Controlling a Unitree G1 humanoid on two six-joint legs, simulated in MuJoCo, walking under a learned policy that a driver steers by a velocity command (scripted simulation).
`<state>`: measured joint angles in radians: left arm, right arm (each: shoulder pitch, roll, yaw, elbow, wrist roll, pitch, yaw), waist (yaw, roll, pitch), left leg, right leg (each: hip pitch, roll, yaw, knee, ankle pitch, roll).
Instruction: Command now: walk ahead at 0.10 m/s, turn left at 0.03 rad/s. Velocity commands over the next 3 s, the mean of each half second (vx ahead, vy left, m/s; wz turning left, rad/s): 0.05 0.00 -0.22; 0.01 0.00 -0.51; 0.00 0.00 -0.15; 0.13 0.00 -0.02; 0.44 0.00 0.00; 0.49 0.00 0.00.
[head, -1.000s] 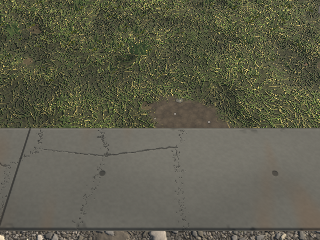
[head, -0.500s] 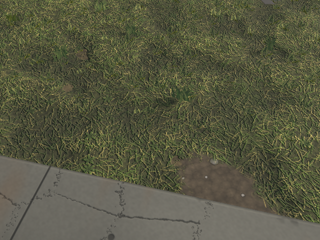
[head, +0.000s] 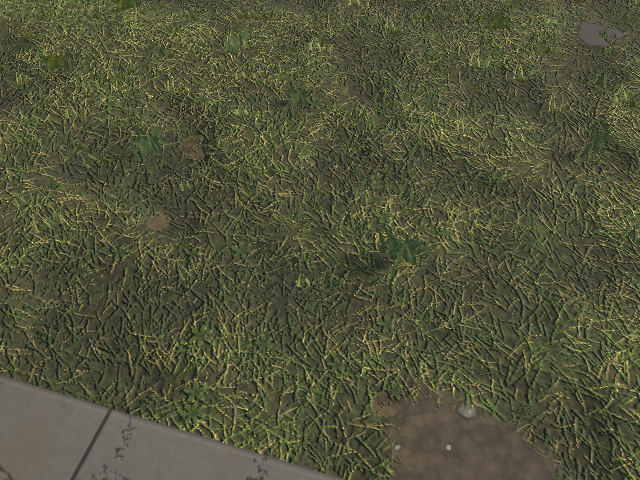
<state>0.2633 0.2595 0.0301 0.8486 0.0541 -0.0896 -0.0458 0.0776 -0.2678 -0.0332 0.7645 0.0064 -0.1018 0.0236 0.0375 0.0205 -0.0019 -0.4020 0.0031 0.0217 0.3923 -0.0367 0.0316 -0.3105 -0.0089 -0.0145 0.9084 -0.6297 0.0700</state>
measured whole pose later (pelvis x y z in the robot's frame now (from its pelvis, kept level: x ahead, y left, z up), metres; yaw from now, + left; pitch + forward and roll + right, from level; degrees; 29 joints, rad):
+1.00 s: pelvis +0.08 -0.02 +0.01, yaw -26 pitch +1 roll +0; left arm 0.21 0.33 0.06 0.73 0.03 -0.07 -0.06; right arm 0.18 -0.33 -0.05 0.81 -0.01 -0.06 -0.02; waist 0.02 0.00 0.04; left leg -0.20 -0.01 0.02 0.40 -0.18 0.01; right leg -0.19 0.09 0.25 0.41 -0.23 -0.02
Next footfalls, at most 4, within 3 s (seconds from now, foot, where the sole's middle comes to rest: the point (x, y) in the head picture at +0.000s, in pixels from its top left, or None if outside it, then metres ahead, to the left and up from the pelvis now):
0.10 right None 0.05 -0.14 -0.77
0.98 left None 0.15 0.07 -0.77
1.28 right None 0.04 -0.13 -0.77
2.04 right None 0.12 -0.19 -0.77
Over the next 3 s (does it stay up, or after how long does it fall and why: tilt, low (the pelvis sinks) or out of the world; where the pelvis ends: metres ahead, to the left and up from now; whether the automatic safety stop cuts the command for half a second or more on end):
stays up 0.67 -0.27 -0.11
